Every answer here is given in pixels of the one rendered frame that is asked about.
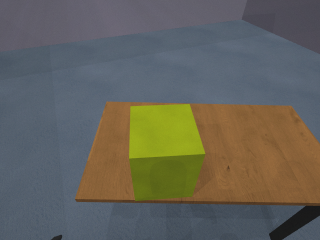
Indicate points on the table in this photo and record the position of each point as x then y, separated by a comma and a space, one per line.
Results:
254, 155

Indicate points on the carton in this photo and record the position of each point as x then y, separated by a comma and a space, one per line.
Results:
165, 151

